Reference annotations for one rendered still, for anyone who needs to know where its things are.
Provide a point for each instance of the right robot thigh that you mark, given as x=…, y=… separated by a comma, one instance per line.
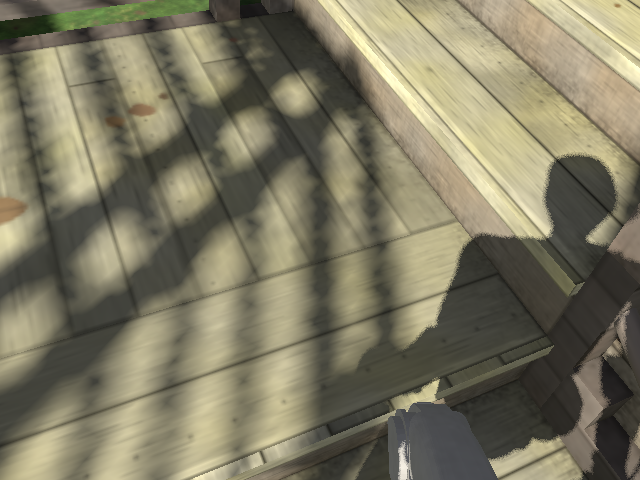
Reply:
x=432, y=442

